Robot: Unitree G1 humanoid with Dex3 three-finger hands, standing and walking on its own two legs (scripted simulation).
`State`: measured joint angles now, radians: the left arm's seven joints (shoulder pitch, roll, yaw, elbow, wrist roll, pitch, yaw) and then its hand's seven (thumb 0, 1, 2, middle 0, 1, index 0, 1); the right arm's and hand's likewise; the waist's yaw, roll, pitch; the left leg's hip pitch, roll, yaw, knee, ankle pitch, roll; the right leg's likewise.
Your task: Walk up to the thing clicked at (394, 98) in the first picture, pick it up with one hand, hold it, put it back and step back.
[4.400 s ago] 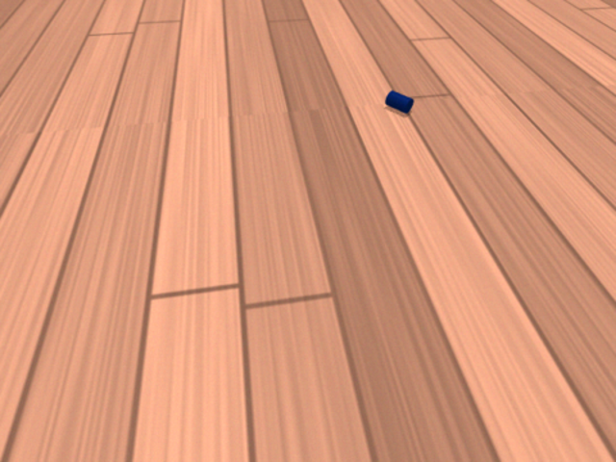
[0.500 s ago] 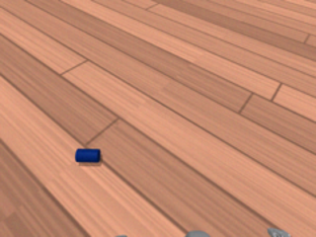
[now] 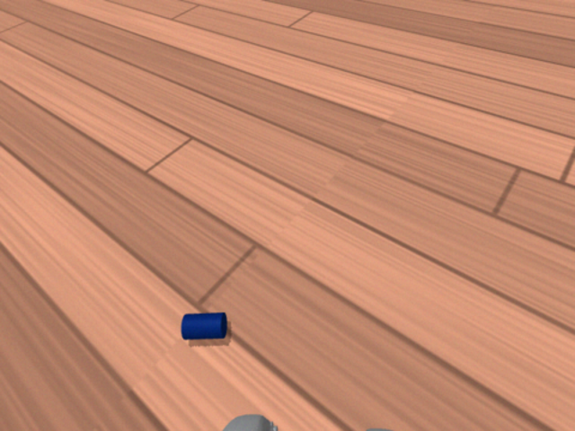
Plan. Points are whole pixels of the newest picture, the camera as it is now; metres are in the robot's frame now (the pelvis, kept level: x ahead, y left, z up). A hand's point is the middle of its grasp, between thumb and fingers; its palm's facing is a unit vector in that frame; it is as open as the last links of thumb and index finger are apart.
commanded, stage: walk up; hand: left
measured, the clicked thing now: (204, 326) +0.57 +0.37 -0.72
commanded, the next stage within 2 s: none
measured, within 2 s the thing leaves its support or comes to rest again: neither
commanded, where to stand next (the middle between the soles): +0.22 +0.08 m, yaw -2 degrees
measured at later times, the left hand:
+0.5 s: hand (70, 419) +0.19 +0.39 -0.16, palm faces -0.07 -0.93 -0.36, open 7.3 cm
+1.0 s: hand (99, 388) +0.23 +0.35 -0.15, palm faces -0.07 -0.94 -0.34, open 7.3 cm
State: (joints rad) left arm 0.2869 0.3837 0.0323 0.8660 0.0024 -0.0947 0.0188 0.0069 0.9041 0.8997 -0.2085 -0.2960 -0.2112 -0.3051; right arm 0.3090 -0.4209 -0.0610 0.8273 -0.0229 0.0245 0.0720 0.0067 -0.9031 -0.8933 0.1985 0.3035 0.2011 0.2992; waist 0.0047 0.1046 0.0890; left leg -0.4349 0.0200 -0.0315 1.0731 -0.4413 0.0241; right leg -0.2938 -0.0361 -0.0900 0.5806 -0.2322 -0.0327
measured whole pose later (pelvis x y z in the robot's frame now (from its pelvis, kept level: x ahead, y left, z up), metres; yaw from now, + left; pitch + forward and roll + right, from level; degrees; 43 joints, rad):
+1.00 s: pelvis +0.10 +0.10 -0.01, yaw -3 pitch -3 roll +1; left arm 0.12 0.39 0.04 0.95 0.02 0.03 -0.04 0.01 0.91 0.90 -0.21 -0.30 -0.21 -0.30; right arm 0.19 -0.39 -0.01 0.99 -0.01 -0.04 -0.02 0.00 -0.90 -0.89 0.20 0.30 0.20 0.30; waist 0.00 -0.04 0.06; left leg -0.31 0.05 0.05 0.68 -0.35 0.00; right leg -0.35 0.00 -0.03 0.68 -0.29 -0.04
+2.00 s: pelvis +0.14 +0.10 +0.02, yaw -2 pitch -1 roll +0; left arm 0.08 0.35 0.03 1.10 0.01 0.03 -0.03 0.01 0.91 0.90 -0.20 -0.30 -0.21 -0.30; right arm 0.10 -0.36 0.00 1.10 -0.01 -0.04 -0.02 0.00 -0.90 -0.89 0.20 0.30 0.20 0.30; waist 0.01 -0.02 0.06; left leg -0.15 0.03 0.02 0.38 -0.21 -0.02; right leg -0.17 0.00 -0.05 0.38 -0.19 -0.02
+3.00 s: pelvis +0.15 +0.10 +0.02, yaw -2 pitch -1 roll +0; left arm 0.09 0.35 0.00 1.16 0.00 -0.01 -0.01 0.01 0.91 0.90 -0.21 -0.30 -0.21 -0.30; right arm 0.10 -0.34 0.01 1.14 -0.01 -0.02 0.00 0.00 -0.90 -0.89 0.20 0.30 0.20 0.30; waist 0.00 0.01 0.03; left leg -0.09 0.02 0.01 0.29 -0.18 -0.02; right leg -0.11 0.00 -0.06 0.30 -0.17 -0.01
